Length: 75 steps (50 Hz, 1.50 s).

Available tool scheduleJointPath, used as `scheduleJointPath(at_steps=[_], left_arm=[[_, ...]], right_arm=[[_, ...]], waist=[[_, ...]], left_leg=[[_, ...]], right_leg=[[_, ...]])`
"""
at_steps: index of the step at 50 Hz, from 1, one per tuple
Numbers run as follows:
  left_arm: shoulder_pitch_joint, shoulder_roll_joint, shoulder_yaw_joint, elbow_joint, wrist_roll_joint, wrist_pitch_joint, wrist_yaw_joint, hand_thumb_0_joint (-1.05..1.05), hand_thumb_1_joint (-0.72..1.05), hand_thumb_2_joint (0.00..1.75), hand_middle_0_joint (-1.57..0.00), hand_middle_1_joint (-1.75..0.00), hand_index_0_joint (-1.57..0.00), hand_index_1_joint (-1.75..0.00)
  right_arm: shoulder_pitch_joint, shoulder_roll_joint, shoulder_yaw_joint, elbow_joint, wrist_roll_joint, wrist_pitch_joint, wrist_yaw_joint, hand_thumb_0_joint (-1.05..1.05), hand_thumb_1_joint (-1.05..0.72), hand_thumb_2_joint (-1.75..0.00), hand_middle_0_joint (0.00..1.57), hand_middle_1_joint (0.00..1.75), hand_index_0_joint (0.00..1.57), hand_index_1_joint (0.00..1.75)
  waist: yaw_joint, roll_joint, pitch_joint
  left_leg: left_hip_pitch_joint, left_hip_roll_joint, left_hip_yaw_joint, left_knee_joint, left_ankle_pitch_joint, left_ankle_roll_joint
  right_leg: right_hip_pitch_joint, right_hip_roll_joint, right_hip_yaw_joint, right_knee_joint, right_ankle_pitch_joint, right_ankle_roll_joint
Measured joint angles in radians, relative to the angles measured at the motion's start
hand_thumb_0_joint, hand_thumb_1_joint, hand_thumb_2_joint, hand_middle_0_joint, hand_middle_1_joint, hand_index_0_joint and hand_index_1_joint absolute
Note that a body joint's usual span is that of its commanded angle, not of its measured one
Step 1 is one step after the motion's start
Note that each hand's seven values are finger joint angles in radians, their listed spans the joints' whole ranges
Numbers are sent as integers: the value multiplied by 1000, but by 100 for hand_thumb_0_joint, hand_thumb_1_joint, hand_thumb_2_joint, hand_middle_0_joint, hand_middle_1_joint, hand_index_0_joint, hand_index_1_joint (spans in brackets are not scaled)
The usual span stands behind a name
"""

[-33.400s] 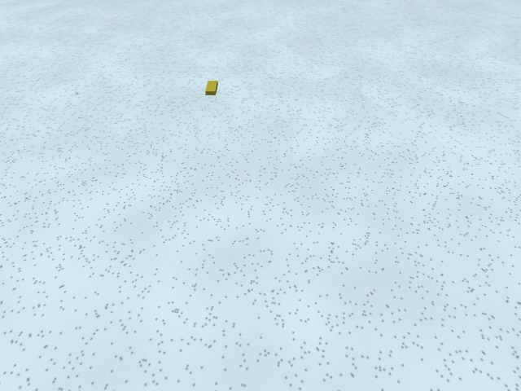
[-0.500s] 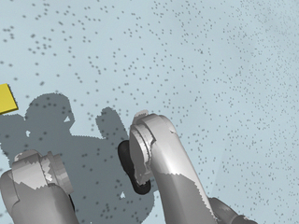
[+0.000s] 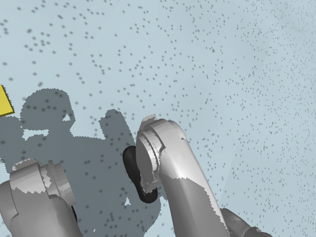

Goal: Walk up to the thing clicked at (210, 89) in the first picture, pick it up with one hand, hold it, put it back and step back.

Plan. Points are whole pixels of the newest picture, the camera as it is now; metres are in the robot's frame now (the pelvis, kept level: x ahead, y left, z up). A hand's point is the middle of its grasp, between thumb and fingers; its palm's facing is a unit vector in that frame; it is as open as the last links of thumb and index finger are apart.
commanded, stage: open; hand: left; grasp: from above
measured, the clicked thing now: out of the picture +0.45 +0.28 -0.30
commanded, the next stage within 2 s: withdraw in 0.22 s
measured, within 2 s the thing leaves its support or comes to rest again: neither
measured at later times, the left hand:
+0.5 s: hand out of the picture +0.45 +0.27 -0.26, palm faces -0.40 -0.14 -0.91, open 13.9 cm
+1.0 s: hand out of the picture +0.41 +0.28 -0.12, palm faces -0.57 -0.16 -0.81, open 13.5 cm
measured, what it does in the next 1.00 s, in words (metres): rises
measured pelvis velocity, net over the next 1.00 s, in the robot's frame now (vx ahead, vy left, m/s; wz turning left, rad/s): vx -0.01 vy -0.01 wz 0.14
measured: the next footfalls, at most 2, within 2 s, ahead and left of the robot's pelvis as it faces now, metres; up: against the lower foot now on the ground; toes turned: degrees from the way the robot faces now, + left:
none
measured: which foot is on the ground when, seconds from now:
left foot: down 0.00-1.00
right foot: down 0.00-1.00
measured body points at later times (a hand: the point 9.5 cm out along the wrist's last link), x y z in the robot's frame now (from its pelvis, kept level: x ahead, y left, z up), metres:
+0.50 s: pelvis -0.01 +0.00 +0.00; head +0.27 +0.13 +0.33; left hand +0.47 +0.28 -0.21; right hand +0.03 -0.25 -0.04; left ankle +0.06 +0.12 -0.28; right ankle +0.13 -0.13 -0.28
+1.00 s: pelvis -0.01 -0.01 +0.05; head +0.22 +0.07 +0.43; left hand +0.43 +0.28 -0.07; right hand +0.12 -0.28 -0.05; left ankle +0.06 +0.12 -0.28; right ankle +0.13 -0.13 -0.28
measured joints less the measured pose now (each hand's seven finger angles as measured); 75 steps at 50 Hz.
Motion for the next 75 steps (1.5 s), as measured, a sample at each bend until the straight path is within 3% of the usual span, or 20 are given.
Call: scheduleJointPath(at_steps=[10, 18, 25, 29, 31, 36, 42, 44, 46, 49, 52, 55, 58, 60, 62, 64, 68, 72, 75], left_arm=[[4, 6, -10, 1, -6, -19, -15, 0, -46, 96, -15, -89, -12, -93], [1, 7, -27, 13, 15, -30, -3, 0, -47, 98, -11, -94, -9, -96], [-12, 11, 18, -9, 20, 5, 28, 0, -47, 96, -11, -97, -11, -97], [3, -16, 72, -94, -7, 56, 22, 0, -47, 95, -13, -96, -13, -96], [31, -50, 76, -182, -41, 87, -3, 0, -47, 95, -13, -95, -13, -95], [133, -169, 20, -380, -118, 159, -110, 0, -47, 96, -14, -95, -13, -96], [176, -267, -113, -429, -227, 229, -308, 0, -45, 96, -16, -95, -14, -96], [159, -296, -152, -425, -267, 223, -376, 0, -45, 96, -16, -95, -15, -96], [136, -318, -178, -418, -280, 196, -434, 0, -44, 96, -16, -95, -15, -96], [100, -342, -199, -386, -254, 127, -479, 0, -43, 96, -17, -95, -16, -96], [87, -353, -186, -363, -182, 37, -456, 0, -43, 96, -18, -94, -17, -96], [91, -337, -131, -331, -83, -41, -371, 0, -41, 95, -20, -94, -18, -95], [88, -296, -74, -283, 9, -69, -257, 0, -40, 94, -20, -93, -19, -94], [79, -266, -46, -249, 44, -58, -186, 0, -40, 94, -20, -92, -19, -93], [64, -239, -26, -221, 51, -25, -136, 0, -40, 93, -20, -92, -19, -93], [58, -226, -6, -229, 31, 15, -111, 0, -40, 93, -20, -92, -19, -92], [81, -243, 9, -321, -50, 92, -118, 0, -39, 92, -20, -90, -20, -90], [83, -257, 13, -356, -114, 136, -205, 0, -35, 92, -22, -84, -21, -85], [104, -273, 27, -416, -192, 158, -280, 0, -27, 91, -22, -77, -21, -78]], right_arm=[[5, 2, 1, -5, 7, 16, -18, 0, -89, -90, 20, 30, 20, 30], [10, -3, 12, -13, 4, 24, -28, 0, -89, -90, 20, 30, 20, 30], [18, -3, -7, -19, 5, 16, -28, 0, -90, -90, 20, 30, 20, 30], [44, -3, -42, -11, 14, 14, -9, 0, -90, -90, 20, 30, 20, 30], [63, 0, -66, 2, 29, 22, 0, 0, -90, -90, 20, 30, 20, 30], [91, 17, -136, 67, 92, 84, 8, 0, -91, -91, 20, 30, 21, 30], [53, 23, -210, 64, 154, 185, -27, 0, -91, -91, 20, 30, 20, 30], [33, 22, -218, 49, 166, 203, -51, 0, -91, -91, 20, 30, 20, 30], [11, 19, -217, 32, 169, 214, -81, 0, -91, -91, 20, 30, 20, 30], [-12, 14, -209, 10, 164, 222, -126, 0, -91, -91, 20, 30, 20, 30], [-17, 10, -199, -3, 154, 233, -162, 0, -91, -91, 20, 30, 20, 30], [-16, 10, -188, -1, 142, 241, -184, 0, -91, -91, 20, 30, 20, 30], [-11, 19, -191, 9, 129, 237, -197, 0, -91, -91, 20, 30, 20, 30], [-4, 27, -196, 18, 119, 231, -199, 0, -91, -91, 20, 30, 20, 30], [3, 39, -203, 32, 106, 220, -196, 0, -91, -91, 20, 30, 20, 30], [16, 50, -209, 44, 97, 210, -189, 0, -91, -91, 20, 30, 20, 30], [53, 70, -221, 80, 101, 208, -164, 0, -91, -90, 20, 30, 20, 30], [70, 87, -225, 106, 116, 218, -150, 0, -90, -90, 20, 30, 20, 30], [88, 93, -242, 93, 136, 229, -149, 0, -90, -90, 20, 30, 21, 30]], waist=[[1, -1, 1], [-7, -7, 0], [-9, -9, 3], [5, 12, -20], [24, 32, -54], [96, 122, -211], [174, 186, -294], [194, 187, -284], [204, 178, -264], [204, 153, -234], [194, 126, -222], [170, 99, -215], [141, 79, -203], [126, 73, -197], [115, 73, -187], [114, 82, -182], [136, 120, -214], [157, 158, -246], [180, 184, -267]], left_leg=[[6, 2, 1, -8, 9, 0], [10, 2, -1, -13, 19, 0], [5, 5, 4, -21, 30, 2], [0, 5, 13, -34, 29, 1], [-3, 6, 20, -44, 23, -1], [-11, 9, 44, -84, -2, -4], [59, 13, 112, -164, 0, 11], [84, 10, 127, -192, 16, 11], [103, 6, 136, -218, 36, 9], [110, 0, 137, -237, 65, 2], [92, -6, 126, -227, 80, -9], [69, -10, 115, -191, 79, -19], [45, -11, 110, -152, 72, -26], [27, -10, 109, -133, 69, -27], [12, -9, 112, -124, 67, -25], [-4, -8, 116, -125, 65, -22], [-20, -4, 128, -139, 46, -14], [4, 1, 135, -153, 16, -7], [34, 1, 136, -176, 4, -4]], right_leg=[[6, 1, 0, -8, 9, -1], [11, 2, -2, -14, 19, -4], [8, 3, 0, -23, 29, -9], [-1, -1, 7, -28, 25, -13], [-9, -3, 12, -31, 18, -19], [-32, -12, 30, -46, -12, -32], [17, -23, 87, -81, -33, -28], [38, -28, 100, -97, -26, -29], [55, -33, 108, -112, -14, -31], [61, -38, 109, -123, 7, -36], [44, -41, 101, -111, 20, -37], [19, -40, 93, -78, 22, -38], [-8, -37, 91, -41, 21, -41], [-27, -34, 91, -23, 20, -41], [-44, -32, 95, -15, 20, -38], [-58, -31, 98, -15, 18, -37], [-78, -31, 108, -25, -1, -35], [-57, -32, 114, -37, -30, -22], [-24, -35, 113, -59, -45, -20]])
